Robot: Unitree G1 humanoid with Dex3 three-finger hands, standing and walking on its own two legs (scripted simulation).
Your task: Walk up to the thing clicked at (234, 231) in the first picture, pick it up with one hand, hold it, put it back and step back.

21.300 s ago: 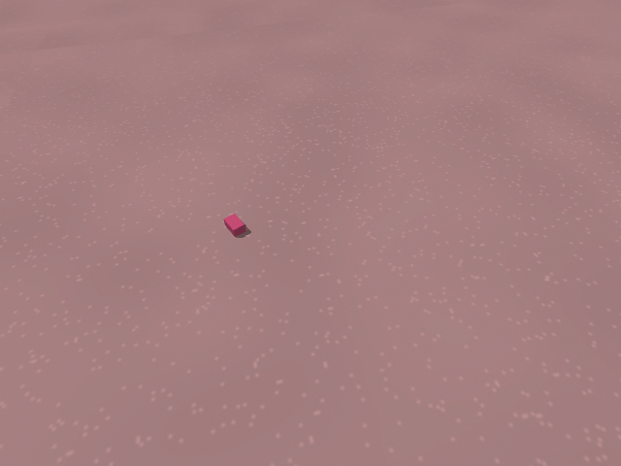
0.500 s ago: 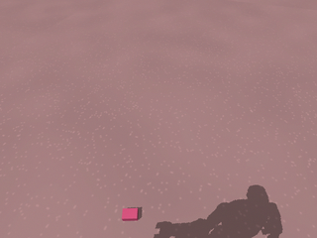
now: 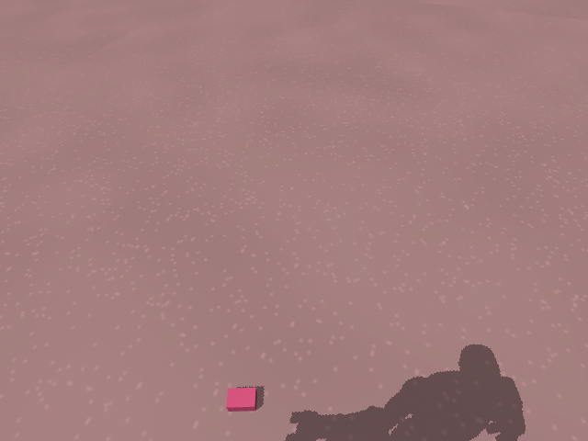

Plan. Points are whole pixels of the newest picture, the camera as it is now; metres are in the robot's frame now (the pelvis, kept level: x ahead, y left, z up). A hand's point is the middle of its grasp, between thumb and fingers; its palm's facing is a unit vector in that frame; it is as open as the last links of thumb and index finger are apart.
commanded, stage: stand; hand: left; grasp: from above
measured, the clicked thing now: (242, 399) +0.40 +0.22 -0.76
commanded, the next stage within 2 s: rise first in 0.08 s
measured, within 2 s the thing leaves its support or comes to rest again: neither
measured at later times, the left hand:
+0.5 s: hand out of the picture +0.15 +0.26 -0.17, palm faces -0.05 -0.92 -0.38, open 10.0 cm
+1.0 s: hand out of the picture +0.12 +0.26 -0.24, palm faces -0.18 -0.86 -0.48, open 13.5 cm
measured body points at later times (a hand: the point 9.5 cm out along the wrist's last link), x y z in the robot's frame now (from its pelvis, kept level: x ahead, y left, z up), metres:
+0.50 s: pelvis -0.01 +0.00 -0.03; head +0.05 +0.01 +0.42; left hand +0.16 +0.30 -0.15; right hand +0.09 -0.26 -0.15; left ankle +0.01 +0.14 -0.75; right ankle -0.02 -0.13 -0.75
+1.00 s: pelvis -0.02 +0.01 -0.10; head +0.08 +0.03 +0.34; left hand +0.13 +0.31 -0.21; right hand +0.16 -0.24 -0.19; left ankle +0.01 +0.14 -0.75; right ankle -0.02 -0.13 -0.75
